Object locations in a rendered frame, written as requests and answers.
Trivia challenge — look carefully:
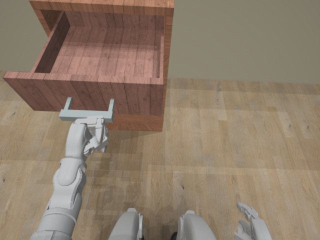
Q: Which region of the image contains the handle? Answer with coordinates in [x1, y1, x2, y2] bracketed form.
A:
[59, 97, 115, 123]

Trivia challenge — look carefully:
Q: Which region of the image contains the robot left hand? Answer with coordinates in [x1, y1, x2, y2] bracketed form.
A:
[65, 115, 109, 162]

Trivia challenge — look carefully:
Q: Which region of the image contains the right robot thigh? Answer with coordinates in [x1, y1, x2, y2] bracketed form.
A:
[178, 214, 217, 240]

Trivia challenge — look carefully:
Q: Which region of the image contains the drawer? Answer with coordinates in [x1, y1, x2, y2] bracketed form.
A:
[2, 10, 165, 116]

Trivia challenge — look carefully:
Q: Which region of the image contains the left robot thigh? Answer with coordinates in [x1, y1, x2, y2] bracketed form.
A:
[108, 211, 144, 240]

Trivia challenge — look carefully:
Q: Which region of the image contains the robot right hand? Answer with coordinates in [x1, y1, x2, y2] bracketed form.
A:
[234, 202, 273, 240]

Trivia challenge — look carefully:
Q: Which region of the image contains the robot left forearm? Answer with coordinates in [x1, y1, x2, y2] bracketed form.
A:
[29, 157, 87, 240]

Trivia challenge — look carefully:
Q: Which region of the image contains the robot thigh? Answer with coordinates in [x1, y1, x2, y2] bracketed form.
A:
[178, 214, 217, 240]
[108, 211, 144, 240]

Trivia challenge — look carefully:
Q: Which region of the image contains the cabinet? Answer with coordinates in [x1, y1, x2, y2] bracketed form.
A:
[29, 0, 174, 132]

